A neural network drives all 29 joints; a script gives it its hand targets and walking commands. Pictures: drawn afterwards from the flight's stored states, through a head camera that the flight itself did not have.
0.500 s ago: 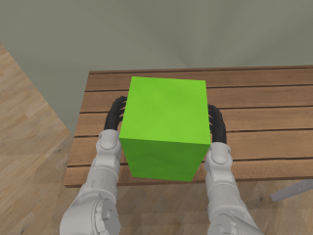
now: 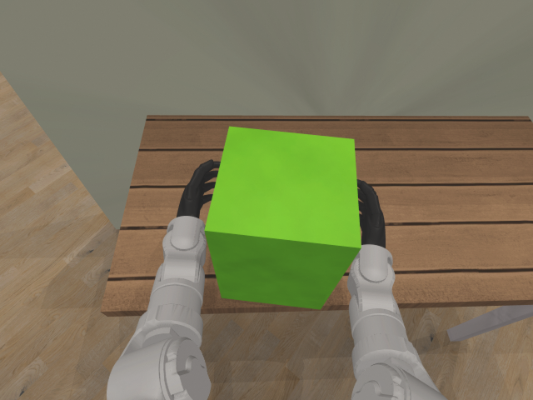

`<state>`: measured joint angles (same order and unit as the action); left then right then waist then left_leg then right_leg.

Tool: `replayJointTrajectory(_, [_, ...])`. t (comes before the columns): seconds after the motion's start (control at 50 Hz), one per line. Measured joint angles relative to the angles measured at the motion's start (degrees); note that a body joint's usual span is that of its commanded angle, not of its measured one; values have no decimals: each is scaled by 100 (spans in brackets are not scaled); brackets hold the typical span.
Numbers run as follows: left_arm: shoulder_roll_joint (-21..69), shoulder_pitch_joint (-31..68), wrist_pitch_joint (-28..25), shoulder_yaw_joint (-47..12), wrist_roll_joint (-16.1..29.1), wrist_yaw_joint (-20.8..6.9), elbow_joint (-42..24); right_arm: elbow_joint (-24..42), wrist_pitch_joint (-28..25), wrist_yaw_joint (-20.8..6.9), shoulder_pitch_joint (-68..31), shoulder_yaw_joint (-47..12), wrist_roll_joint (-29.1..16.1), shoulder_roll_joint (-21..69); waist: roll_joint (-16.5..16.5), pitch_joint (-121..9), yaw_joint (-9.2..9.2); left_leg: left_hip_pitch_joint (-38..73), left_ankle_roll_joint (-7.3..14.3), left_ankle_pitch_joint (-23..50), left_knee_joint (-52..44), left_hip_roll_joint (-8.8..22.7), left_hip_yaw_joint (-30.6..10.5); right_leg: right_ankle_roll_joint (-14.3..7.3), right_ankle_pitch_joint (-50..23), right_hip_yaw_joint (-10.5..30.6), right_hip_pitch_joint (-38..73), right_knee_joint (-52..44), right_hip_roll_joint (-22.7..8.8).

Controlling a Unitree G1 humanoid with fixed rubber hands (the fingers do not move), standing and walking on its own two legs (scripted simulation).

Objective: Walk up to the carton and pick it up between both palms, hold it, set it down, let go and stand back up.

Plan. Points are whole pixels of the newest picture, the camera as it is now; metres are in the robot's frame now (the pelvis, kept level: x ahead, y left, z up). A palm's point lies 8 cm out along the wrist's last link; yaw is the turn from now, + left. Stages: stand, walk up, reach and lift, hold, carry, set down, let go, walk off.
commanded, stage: reach and lift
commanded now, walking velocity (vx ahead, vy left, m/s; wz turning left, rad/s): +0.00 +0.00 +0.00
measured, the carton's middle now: (279, 228) +0.40 -0.04 -0.02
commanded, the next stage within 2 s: none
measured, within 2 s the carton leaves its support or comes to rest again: leaves its support in 0.70 s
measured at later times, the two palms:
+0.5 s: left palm (194, 215) +0.40 +0.09 +0.03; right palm (375, 240) +0.35 -0.18 +0.02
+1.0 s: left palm (200, 205) +0.41 +0.08 +0.05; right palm (387, 234) +0.35 -0.19 +0.04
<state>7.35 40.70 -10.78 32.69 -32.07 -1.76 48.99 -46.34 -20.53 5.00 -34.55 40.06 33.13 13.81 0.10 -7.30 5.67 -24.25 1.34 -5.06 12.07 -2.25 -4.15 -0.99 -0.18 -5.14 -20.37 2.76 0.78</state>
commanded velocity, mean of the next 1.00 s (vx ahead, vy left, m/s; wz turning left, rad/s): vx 0.00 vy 0.00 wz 0.00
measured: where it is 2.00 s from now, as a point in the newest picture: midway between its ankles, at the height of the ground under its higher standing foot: outside the picture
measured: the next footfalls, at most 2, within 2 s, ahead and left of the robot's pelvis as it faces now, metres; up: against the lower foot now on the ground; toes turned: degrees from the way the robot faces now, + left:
none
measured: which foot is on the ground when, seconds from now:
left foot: down 0.00-1.00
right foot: down 0.00-1.00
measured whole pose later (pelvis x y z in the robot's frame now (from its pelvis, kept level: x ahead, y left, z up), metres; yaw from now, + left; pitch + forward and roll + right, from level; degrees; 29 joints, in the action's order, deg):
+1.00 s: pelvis -0.01 -0.01 +0.00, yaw -1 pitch +16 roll -1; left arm 4.0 41.2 -14.6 25.2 -21.6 2.1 56.1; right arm -50.6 -22.6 8.8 -32.8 29.6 23.6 9.0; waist 0.0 -10.6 5.5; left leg -23.7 1.0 -4.5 12.0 -1.6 -3.2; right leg -1.5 0.8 -4.1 -21.7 6.1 1.2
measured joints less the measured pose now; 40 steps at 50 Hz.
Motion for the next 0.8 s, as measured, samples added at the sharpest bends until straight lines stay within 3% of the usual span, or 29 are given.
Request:
replayJointTrajectory(0.16, [-20, -34, -44, 3, 32, 16, 77, -71, -92, 71, 60, -70, -48, -13, 38, -79, -15, -33, -3, -24, 23, 13, 2, -8, 18, 8, -29, 14, 14])
replayJointTrajectory(0.4, [-85, -21, -621, -167, 190, 184, 453, -607, -915, 296, 139, -129, -147, -252, 6, -298, -131, -107, -16, 160, -199, 17, 77, -14, -130, 93, -180, -90, 9])
replayJointTrajectory(0.6, [-249, 48, -222, -371, 741, 323, 593, -396, -77, 117, -91, -322, -194, -265, 42, -204, -109, -89, -27, 278, -302, 27, 107, -36, -59, 108, -343, 179, 3])
replayJointTrajectory(0.8, [-335, 186, -416, -505, 869, 346, 823, -363, -175, 273, 2, -539, -412, -320, 93, -429, -24, -206, -47, 195, -165, 52, 46, -65, -9, 46, -391, 211, 31])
